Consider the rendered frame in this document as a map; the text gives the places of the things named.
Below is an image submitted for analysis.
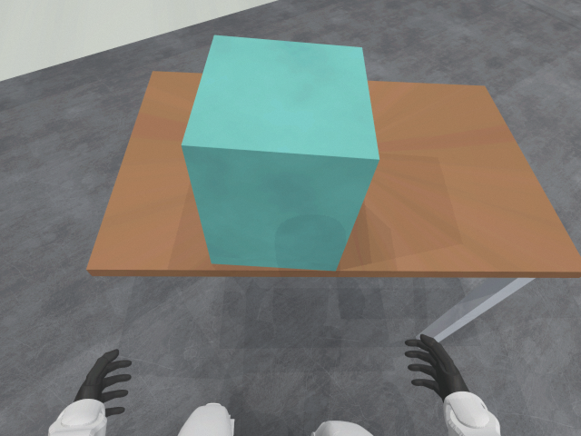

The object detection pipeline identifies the carton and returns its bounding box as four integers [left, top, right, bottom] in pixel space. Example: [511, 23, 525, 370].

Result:
[182, 35, 379, 271]

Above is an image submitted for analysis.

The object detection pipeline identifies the robot left thigh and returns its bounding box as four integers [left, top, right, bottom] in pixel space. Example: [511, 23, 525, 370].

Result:
[178, 405, 234, 436]

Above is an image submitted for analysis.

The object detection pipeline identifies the table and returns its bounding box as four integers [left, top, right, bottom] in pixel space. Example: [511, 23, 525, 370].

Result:
[86, 71, 581, 342]

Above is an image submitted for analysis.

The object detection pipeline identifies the left robot forearm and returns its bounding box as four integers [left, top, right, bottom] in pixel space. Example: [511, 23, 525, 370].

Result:
[48, 399, 107, 436]

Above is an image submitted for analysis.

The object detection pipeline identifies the right robot forearm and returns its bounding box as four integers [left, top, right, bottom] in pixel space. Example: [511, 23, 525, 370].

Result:
[444, 391, 500, 436]

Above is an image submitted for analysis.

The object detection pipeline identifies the right robot hand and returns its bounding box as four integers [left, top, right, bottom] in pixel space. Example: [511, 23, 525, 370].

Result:
[405, 334, 469, 403]

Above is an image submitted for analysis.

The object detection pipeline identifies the left robot hand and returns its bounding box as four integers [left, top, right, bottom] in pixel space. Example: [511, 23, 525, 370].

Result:
[74, 349, 132, 417]

